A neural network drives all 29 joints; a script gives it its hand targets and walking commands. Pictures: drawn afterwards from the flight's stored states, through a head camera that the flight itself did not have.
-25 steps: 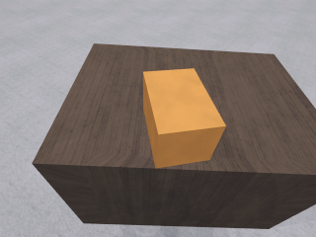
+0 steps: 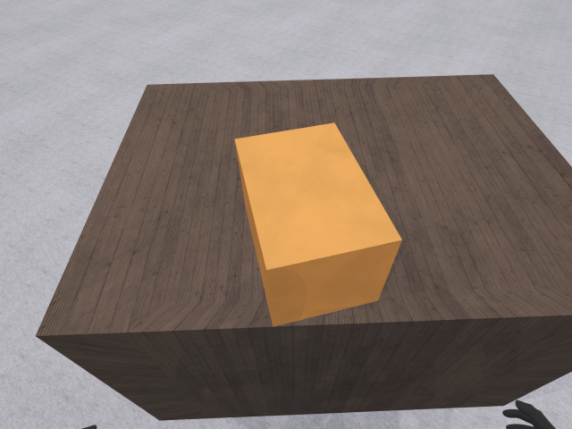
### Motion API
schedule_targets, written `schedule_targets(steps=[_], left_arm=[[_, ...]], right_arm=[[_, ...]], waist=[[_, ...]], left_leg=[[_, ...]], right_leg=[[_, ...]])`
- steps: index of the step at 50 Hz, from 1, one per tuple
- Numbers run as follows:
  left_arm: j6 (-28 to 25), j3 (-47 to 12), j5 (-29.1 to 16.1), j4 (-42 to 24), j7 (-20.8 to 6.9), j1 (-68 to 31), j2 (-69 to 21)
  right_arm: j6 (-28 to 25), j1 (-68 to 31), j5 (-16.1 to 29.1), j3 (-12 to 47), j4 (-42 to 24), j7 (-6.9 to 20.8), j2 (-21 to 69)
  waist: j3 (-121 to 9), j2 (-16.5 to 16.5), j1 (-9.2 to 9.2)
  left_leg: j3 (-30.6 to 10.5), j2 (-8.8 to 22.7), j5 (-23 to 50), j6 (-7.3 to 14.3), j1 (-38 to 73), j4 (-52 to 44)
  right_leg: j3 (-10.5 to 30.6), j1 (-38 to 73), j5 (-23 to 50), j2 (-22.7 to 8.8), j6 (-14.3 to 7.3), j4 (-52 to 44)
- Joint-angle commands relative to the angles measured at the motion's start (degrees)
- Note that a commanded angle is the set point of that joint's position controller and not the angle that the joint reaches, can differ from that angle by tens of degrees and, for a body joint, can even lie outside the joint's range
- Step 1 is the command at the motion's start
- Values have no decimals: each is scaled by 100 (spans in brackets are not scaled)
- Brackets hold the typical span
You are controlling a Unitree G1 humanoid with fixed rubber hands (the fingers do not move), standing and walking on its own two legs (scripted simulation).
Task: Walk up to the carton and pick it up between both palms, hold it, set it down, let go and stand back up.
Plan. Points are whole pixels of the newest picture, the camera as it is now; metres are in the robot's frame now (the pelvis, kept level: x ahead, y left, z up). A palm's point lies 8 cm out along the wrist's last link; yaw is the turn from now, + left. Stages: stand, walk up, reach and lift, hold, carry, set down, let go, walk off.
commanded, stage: walk up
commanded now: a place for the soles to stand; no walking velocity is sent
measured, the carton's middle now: (305, 219) +0.45 +0.01 +0.01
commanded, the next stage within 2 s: reach and lift in 1.92 s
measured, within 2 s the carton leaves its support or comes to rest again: neither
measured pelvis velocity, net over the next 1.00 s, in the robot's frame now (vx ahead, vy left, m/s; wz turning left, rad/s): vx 0.01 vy -0.02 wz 0.04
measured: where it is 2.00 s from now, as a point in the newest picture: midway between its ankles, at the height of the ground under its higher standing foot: outside the picture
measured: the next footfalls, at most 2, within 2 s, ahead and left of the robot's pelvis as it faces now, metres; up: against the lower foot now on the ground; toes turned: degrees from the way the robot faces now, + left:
right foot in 0.06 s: +0.09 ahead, -0.14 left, +0.00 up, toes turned +0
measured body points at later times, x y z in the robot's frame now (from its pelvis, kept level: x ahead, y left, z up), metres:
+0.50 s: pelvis +0.02 -0.03 +0.01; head +0.03 -0.04 +0.46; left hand +0.16 +0.29 -0.08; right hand +0.12 -0.35 -0.11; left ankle -0.01 +0.12 -0.73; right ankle +0.05 -0.14 -0.73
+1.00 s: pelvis +0.01 -0.02 +0.02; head +0.01 -0.02 +0.46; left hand +0.08 +0.29 -0.11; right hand +0.10 -0.33 -0.11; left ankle -0.01 +0.12 -0.73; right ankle +0.05 -0.14 -0.73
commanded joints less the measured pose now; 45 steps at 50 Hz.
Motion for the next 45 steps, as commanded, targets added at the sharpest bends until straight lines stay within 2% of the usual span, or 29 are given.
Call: schedule_targets(steps=[1, 2, 3, 4, 5, 6, 7, 8, 9, 12, 15, 27, 36, 41, 45], left_arm=[[-116, 184, -34, -107, 28, 366, 757], [-116, 233, 18, -98, 43, 211, 969], [-122, 276, 40, -149, 57, -13, 1255], [-137, 279, 12, -274, 59, -413, 1457], [-124, 229, -44, -304, 40, -649, 1458], [-124, 194, -59, -270, 11, -765, 1348], [-140, 140, -84, -212, -13, -749, 1168], [-149, 104, -123, -173, -12, -785, 1081], [-151, 83, -143, -98, -9, -801, 1068], [-192, 56, -143, 126, -25, -865, 1077], [-197, 17, -163, 286, -25, -1044, 950], [-222, 10, -175, 954, -51, -1447, 796], [-237, 40, -152, 1250, -45, -1371, 708], [-253, 68, -120, 1279, -27, -1288, 746], [-254, 72, -110, 1285, -16, -1205, 711]], right_arm=[[20, -655, 152, -241, -472, 41, -1216], [34, -648, 197, -168, -471, 67, -1087], [29, -501, 260, -85, -456, 82, -914], [52, -169, 297, -47, -354, 89, -841], [138, 67, 325, -129, -87, 52, -1064], [163, 52, 261, -160, 11, 25, -1170], [129, -100, 212, -191, 56, 23, -1295], [66, -208, 226, -194, 120, 39, -1357], [14, -310, 255, -178, 222, 61, -1360], [-64, -266, 273, -95, 496, 54, -1233], [-58, -314, 268, -64, 787, 46, -1213], [-93, -644, 249, -19, 1592, 29, -1116], [-140, -753, 255, -4, 1875, 3, -1006], [-138, -751, 237, -34, 1938, -5, -1023], [-126, -734, 231, -43, 1932, -9, -992]], waist=[[-356, 994, 222], [-462, 806, 201], [-640, 271, 104], [-694, -82, -118], [-578, -5, -192], [-304, -105, -199], [-246, 38, -131], [-338, 120, -58], [-445, 80, -7], [-889, -110, -7], [-1028, -129, 5], [-691, -51, -22], [-618, 97, -16], [-573, 218, -7], [-558, 157, -1]], left_leg=[[-757, 1065, 2520, 472, -476, -368], [-746, 934, 2235, 245, -682, -165], [-593, 638, 1746, 21, -800, 64], [-572, 336, 796, -147, -594, 111], [-682, 233, -252, -58, 206, -20], [-770, 331, -145, 9, 447, -359], [-873, 521, 163, 56, 524, -670], [-886, 663, 664, 91, 365, -769], [-942, 716, 1072, 120, 115, -808], [-777, 670, 1628, 52, 247, -847], [-734, 649, 1620, 23, 356, -962], [-704, 684, 1136, -1, 457, -1501], [-748, 694, 828, 28, 311, -1677], [-780, 688, 750, 52, 233, -1705], [-810, 698, 750, 73, 208, -1728]], right_leg=[[-76, 1005, 2434, -163, 17, -2110], [246, 1330, 3008, -302, -42, -2147], [812, 1451, 3698, -828, -217, -2183], [1558, 925, 3363, -1435, -524, -2418], [1468, -122, 2450, -1574, -838, -2363], [1363, -521, 2022, -1381, -698, -2372], [1102, -512, 2017, -1162, -443, -2368], [738, -151, 2249, -913, -290, -2314], [532, 284, 2581, -749, -235, -2187], [539, 898, 3685, -865, -309, -2089], [473, 1019, 3859, -904, -331, -2185], [397, 741, 2787, -847, -216, -2903], [362, 747, 2002, -780, -132, -3202], [365, 772, 1926, -797, -112, -3221], [329, 771, 1888, -776, -101, -3214]])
